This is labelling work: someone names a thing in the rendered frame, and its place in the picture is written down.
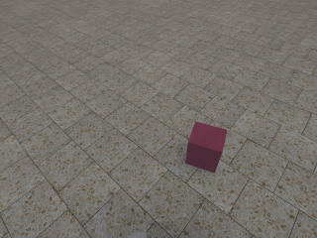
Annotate carton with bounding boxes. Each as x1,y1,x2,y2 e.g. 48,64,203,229
185,122,227,174

